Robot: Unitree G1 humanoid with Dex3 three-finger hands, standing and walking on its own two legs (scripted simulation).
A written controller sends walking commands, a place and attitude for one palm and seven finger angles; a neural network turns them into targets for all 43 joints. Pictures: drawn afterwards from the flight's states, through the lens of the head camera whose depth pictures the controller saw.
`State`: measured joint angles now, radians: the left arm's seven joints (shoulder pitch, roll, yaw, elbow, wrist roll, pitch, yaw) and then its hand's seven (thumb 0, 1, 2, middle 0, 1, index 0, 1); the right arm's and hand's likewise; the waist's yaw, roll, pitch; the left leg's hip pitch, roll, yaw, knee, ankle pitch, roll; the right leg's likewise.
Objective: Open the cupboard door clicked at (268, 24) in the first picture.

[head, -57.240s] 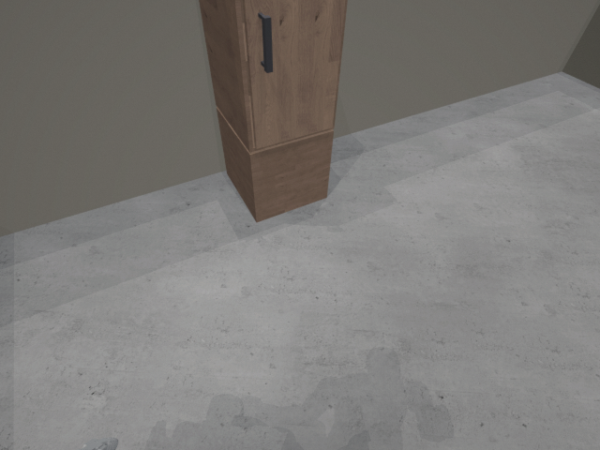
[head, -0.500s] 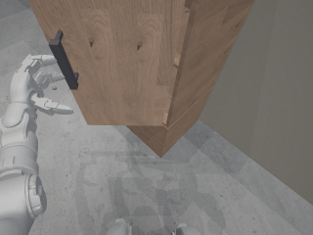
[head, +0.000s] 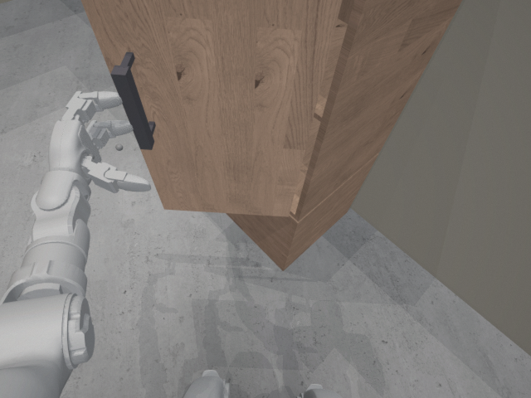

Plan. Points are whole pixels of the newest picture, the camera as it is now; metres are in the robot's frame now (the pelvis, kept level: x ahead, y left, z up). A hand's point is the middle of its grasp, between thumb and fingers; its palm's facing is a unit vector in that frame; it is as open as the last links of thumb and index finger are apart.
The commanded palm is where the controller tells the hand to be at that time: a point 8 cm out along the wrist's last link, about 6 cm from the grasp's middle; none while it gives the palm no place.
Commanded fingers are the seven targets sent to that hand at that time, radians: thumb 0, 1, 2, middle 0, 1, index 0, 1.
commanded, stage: slide the fingers in behind the handle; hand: left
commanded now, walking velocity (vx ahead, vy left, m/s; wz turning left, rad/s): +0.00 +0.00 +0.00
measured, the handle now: (138, 104) +0.55 +0.22 +0.09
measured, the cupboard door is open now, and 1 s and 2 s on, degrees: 45 44 44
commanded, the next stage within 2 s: move the hooked fingers beside the handle in 0.18 s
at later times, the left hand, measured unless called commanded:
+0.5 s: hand (118, 144) +0.46 +0.23 +0.09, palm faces +0.06 -1.00 +0.00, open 14.2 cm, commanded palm +0.44 +0.25 +0.09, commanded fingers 0.00 -0.50 0.30 -0.30 -1.20 -0.30 -1.20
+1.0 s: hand (116, 141) +0.46 +0.23 +0.09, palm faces +0.02 -1.00 +0.00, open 14.0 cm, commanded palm +0.44 +0.28 +0.09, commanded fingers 0.00 -0.50 0.30 -0.30 -1.20 -0.30 -1.20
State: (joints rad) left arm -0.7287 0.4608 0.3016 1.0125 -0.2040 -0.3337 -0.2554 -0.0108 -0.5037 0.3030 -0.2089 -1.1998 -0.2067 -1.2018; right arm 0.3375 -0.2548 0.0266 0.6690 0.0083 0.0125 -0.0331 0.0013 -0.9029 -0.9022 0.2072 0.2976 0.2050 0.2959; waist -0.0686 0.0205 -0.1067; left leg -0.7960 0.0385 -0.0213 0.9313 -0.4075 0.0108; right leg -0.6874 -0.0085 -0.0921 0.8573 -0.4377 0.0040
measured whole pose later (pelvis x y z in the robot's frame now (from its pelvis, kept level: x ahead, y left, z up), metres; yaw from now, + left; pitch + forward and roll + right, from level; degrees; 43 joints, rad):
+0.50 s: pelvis +0.00 +0.00 +0.00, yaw +0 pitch +16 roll -3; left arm -0.76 0.49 0.32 1.04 -0.20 -0.34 -0.28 -0.01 -0.50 0.30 -0.24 -1.22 -0.24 -1.22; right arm 0.34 -0.26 0.03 0.67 0.01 0.01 -0.04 0.00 -0.90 -0.90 0.21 0.30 0.20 0.30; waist -0.08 0.02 -0.10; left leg -0.82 0.04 -0.02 0.94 -0.41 0.01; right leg -0.71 -0.01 -0.09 0.87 -0.44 0.00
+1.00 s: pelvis +0.00 +0.00 +0.00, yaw -2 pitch +17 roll -3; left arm -0.75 0.56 0.42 1.08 -0.18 -0.33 -0.37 -0.01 -0.50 0.30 -0.29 -1.21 -0.29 -1.21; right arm 0.35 -0.27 0.04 0.64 0.01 0.04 -0.05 0.00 -0.90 -0.90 0.21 0.30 0.21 0.30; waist -0.11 0.02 -0.11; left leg -0.82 0.06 0.00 0.94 -0.41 0.01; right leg -0.73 0.01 -0.07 0.87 -0.43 0.00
